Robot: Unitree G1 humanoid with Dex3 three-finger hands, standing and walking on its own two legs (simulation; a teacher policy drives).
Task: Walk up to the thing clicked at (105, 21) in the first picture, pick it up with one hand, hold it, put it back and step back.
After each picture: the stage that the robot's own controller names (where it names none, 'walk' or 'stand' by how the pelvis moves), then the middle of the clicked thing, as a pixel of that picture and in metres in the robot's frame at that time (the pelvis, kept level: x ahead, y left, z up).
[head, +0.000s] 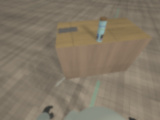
stand; (101, 30) +0.85 -0.05 +0.08
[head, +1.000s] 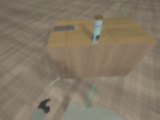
walk; (96, 30) +0.76 +0.00 +0.11
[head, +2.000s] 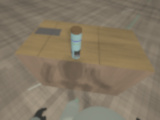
walk; (76, 44) +0.49 +0.17 +0.11
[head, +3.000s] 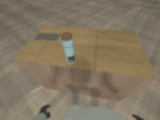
stand; (68, 50) +0.45 +0.20 +0.11
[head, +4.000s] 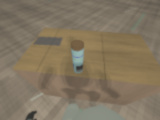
stand; (77, 58) +0.38 +0.11 +0.11
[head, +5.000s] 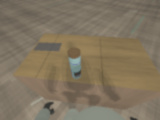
stand; (75, 65) +0.35 +0.13 +0.08
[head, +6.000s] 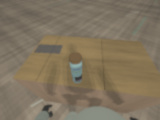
stand; (76, 69) +0.32 +0.11 +0.07
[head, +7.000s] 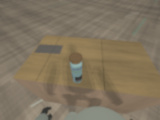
stand; (76, 70) +0.32 +0.11 +0.07
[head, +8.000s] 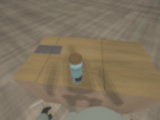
stand; (76, 70) +0.32 +0.11 +0.07
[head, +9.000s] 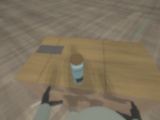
rise first; (77, 71) +0.31 +0.12 +0.08
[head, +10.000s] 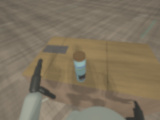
go down; (80, 68) +0.33 +0.11 +0.08
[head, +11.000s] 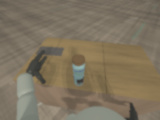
go down; (78, 72) +0.31 +0.10 +0.08
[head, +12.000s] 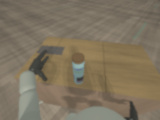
approach; (78, 70) +0.32 +0.10 +0.08
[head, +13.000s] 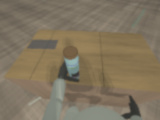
close; (72, 65) +0.33 +0.12 +0.11
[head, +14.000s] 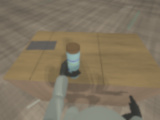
lift; (73, 63) +0.35 +0.12 +0.12
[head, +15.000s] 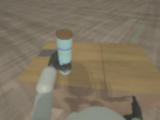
lift; (65, 54) +0.31 +0.16 +0.24
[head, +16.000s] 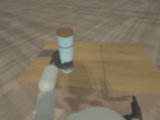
lift; (66, 53) +0.32 +0.15 +0.25
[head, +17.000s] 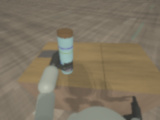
hold; (66, 54) +0.31 +0.15 +0.25
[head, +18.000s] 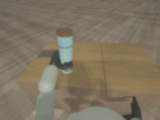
hold; (66, 53) +0.32 +0.15 +0.25
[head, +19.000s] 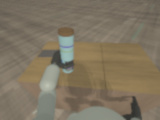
crouch; (67, 52) +0.33 +0.15 +0.24
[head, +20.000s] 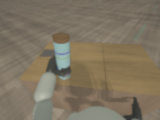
crouch; (63, 59) +0.28 +0.17 +0.24
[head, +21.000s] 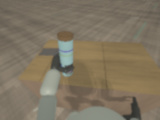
crouch; (66, 56) +0.31 +0.16 +0.23
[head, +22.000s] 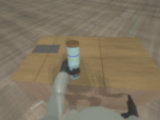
lower; (73, 61) +0.36 +0.12 +0.13
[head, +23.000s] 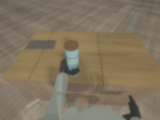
lower; (72, 61) +0.36 +0.13 +0.12
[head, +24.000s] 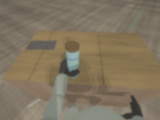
lower; (73, 62) +0.35 +0.12 +0.12
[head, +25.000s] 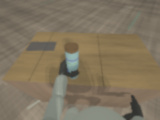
loosen; (72, 63) +0.35 +0.12 +0.12
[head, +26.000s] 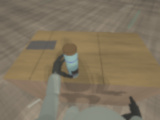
withdraw; (72, 63) +0.34 +0.13 +0.12
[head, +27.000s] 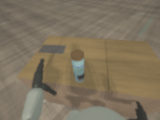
sink last; (78, 68) +0.33 +0.11 +0.10
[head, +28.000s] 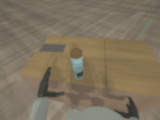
stand; (77, 65) +0.35 +0.12 +0.09
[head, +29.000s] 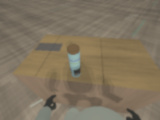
stand; (74, 62) +0.36 +0.13 +0.11
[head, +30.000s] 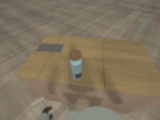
stand; (76, 67) +0.34 +0.12 +0.08
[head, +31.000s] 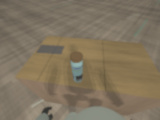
stand; (77, 69) +0.33 +0.11 +0.07
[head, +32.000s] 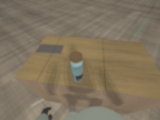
stand; (77, 68) +0.33 +0.11 +0.07
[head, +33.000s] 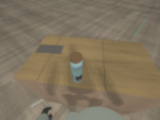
stand; (76, 69) +0.33 +0.11 +0.07
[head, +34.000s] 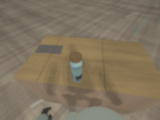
stand; (76, 69) +0.33 +0.12 +0.07
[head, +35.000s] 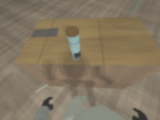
walk; (74, 46) +0.46 +0.14 +0.10
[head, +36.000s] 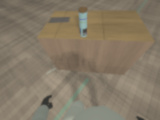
walk; (83, 23) +0.77 +0.13 +0.10
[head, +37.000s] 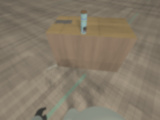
walk; (83, 22) +0.99 +0.14 +0.10
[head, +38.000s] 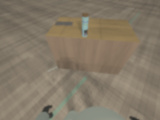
stand; (84, 25) +0.93 +0.12 +0.07
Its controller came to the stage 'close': yes
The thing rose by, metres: 0.18
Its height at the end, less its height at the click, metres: +0.00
